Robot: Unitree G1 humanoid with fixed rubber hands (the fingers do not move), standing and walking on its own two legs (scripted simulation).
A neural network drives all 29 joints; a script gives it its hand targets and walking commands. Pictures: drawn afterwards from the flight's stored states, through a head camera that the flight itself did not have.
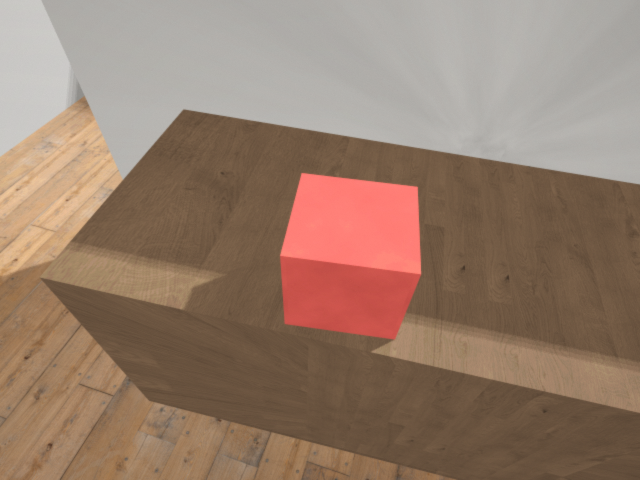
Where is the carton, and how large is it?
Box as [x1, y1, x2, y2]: [280, 173, 420, 338]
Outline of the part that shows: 302,173 280,254 285,323 394,338 420,275 417,187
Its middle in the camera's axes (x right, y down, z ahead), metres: +0.04 +0.03 +0.63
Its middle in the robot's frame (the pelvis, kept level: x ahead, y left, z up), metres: +0.45 -0.04 -0.02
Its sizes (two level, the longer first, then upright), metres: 0.184 0.170 0.184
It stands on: a pedestal, 0.65 m high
